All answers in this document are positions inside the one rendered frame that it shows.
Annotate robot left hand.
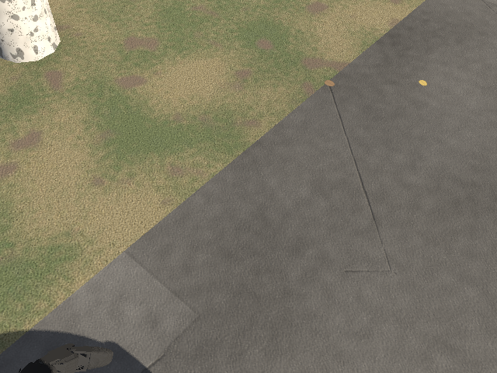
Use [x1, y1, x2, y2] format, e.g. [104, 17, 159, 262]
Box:
[19, 343, 113, 373]

